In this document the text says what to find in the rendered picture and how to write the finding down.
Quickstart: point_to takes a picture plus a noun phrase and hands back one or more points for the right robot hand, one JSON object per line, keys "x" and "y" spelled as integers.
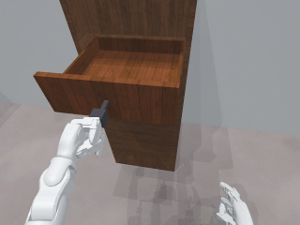
{"x": 238, "y": 213}

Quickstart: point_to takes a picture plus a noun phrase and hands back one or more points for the robot left forearm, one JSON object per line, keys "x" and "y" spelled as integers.
{"x": 55, "y": 184}

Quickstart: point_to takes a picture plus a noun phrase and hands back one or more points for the cabinet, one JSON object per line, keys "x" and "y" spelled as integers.
{"x": 143, "y": 144}

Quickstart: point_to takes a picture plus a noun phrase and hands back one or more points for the drawer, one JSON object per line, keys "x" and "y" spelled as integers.
{"x": 139, "y": 76}

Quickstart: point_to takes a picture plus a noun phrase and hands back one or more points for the left robot hand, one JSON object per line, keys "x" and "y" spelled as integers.
{"x": 75, "y": 144}

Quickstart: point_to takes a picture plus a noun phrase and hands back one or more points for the handle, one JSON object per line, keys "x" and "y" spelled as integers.
{"x": 101, "y": 113}

